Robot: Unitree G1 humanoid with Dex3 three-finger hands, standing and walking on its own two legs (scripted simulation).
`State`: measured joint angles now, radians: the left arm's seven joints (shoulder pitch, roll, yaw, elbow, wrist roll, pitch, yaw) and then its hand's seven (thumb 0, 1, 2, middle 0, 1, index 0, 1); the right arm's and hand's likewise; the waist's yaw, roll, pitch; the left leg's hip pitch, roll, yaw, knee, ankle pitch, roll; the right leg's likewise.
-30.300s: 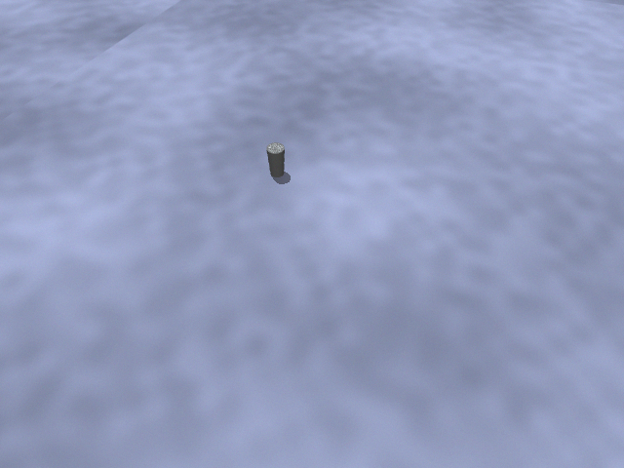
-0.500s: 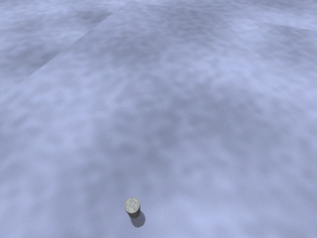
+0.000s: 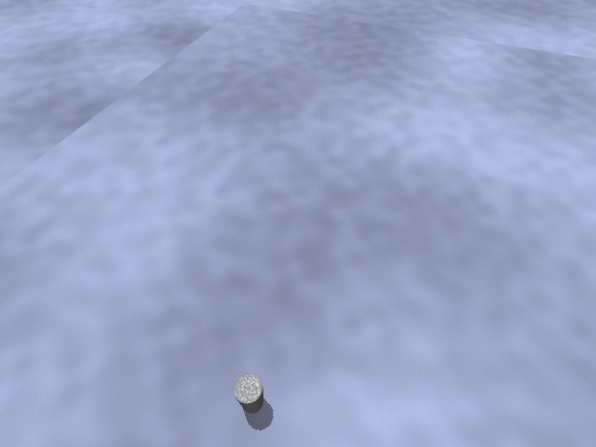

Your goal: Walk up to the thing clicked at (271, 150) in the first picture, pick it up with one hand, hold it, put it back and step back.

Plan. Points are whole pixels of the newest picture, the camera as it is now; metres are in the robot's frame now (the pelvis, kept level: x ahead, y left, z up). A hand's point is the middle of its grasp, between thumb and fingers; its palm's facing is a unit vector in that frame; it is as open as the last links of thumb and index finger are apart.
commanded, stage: stand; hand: left
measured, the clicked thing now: (250, 395) +0.37 +0.15 -0.71
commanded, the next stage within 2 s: step back in 0.02 s
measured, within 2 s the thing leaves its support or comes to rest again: neither
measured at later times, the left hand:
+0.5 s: hand out of the picture +0.01 +0.25 -0.17, palm faces -0.01 -0.91 -0.42, open 7.4 cm
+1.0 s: hand out of the picture -0.11 +0.25 -0.17, palm faces +0.07 -0.91 -0.41, open 7.4 cm
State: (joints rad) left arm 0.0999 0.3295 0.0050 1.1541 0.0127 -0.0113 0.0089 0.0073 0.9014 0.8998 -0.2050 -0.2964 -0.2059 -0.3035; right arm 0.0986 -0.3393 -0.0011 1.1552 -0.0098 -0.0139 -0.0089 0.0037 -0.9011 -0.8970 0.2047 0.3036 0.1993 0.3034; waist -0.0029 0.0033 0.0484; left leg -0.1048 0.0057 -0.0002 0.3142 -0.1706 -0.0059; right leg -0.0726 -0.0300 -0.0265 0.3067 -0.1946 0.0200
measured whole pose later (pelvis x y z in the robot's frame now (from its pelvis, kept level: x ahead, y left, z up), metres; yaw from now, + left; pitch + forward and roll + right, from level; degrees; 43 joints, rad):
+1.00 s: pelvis -0.22 -0.02 -0.03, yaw +5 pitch -3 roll +1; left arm 0.10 0.37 0.06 0.79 0.02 0.03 0.03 0.01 0.90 0.90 -0.21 -0.30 -0.21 -0.30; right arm 0.12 -0.40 -0.05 0.90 -0.01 0.05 -0.01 0.01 -0.90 -0.90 0.20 0.30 0.20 0.30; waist 0.00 -0.01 0.23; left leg -0.27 -0.04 -0.04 0.68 -0.36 0.01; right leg -0.39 -0.06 -0.07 0.72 -0.28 -0.02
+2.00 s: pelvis -0.56 +0.01 -0.02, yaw -2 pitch -2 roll -1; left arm 0.14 0.39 0.06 0.84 0.01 0.05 0.02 0.01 0.90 0.90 -0.21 -0.30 -0.21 -0.30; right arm 0.10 -0.37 -0.04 0.82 -0.03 0.04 -0.01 0.00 -0.90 -0.90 0.21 0.30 0.20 0.30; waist 0.02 -0.02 0.18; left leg -0.37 0.03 0.00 0.62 -0.22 0.02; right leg -0.32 0.05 0.08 0.93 -0.52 0.02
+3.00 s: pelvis -0.61 -0.01 -0.02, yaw +2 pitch -2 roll +0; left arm 0.17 0.35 0.04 0.96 0.02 -0.03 0.00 0.01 0.90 0.90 -0.21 -0.30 -0.21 -0.30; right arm 0.19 -0.39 -0.05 0.98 -0.02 -0.01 -0.01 0.00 -0.90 -0.90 0.20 0.30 0.20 0.30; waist 0.02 0.03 0.10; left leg -0.32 0.02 -0.01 0.64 -0.33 0.01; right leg -0.25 -0.04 -0.06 0.61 -0.32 -0.01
